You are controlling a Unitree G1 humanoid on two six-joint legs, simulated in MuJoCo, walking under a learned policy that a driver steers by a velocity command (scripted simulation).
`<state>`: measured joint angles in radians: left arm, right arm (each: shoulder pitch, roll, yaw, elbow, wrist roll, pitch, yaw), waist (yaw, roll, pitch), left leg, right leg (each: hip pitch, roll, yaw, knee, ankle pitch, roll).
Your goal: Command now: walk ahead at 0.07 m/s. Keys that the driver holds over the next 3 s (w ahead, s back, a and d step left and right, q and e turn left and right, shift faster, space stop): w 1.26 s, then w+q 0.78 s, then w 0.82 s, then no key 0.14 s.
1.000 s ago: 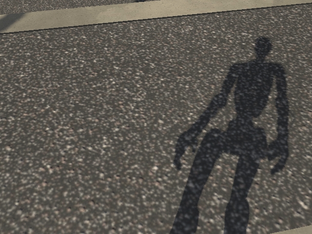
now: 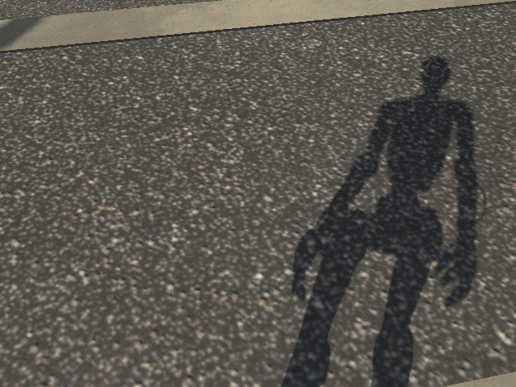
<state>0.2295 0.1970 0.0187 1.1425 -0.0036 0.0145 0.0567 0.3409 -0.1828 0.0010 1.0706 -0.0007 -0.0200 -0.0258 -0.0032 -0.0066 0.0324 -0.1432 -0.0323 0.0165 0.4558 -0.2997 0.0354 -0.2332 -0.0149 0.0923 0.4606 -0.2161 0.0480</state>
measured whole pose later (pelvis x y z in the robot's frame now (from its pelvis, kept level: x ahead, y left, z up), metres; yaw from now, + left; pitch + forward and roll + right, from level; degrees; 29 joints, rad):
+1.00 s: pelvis +0.43 -0.01 +0.00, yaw +0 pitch +0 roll +1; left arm 0.21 0.26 0.06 0.94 -0.02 -0.09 0.02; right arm 0.27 -0.24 -0.05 0.97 0.00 -0.10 0.04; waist -0.03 -0.04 0.03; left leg -0.20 -0.07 0.08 0.33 -0.13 0.08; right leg -0.58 -0.12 0.04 1.13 -0.27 -0.04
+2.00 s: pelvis +0.99 +0.01 -0.01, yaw +22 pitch +1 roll +0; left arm 0.20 0.27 0.07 0.88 -0.03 -0.12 0.01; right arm 0.18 -0.27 -0.09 0.80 0.02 -0.06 0.04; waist 0.00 0.00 0.07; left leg -0.39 -0.09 0.04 0.56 -0.19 0.11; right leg -0.34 -0.06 0.01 1.24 -0.43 -0.01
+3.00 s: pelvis +1.50 +0.23 -0.01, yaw +29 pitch +3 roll -1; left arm 0.36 0.29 0.05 0.93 0.00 -0.05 0.00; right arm 0.02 -0.25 -0.04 0.73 -0.02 -0.10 0.03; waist 0.07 0.00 0.04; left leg -0.49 0.00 0.03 0.53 -0.08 0.05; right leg -0.14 0.02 0.04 0.81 -0.55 0.01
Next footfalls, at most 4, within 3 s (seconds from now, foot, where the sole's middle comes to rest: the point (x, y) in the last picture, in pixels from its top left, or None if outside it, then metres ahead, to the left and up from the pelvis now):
0.28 right None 0.11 -0.15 -0.78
0.78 left None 0.50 0.07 -0.78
1.32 right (327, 284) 0.81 -0.18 -0.78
1.88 left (236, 214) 1.07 0.10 -0.78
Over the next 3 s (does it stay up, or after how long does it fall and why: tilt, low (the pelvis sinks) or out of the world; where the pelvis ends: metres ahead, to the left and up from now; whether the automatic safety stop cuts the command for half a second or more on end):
stays up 1.50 0.23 -0.01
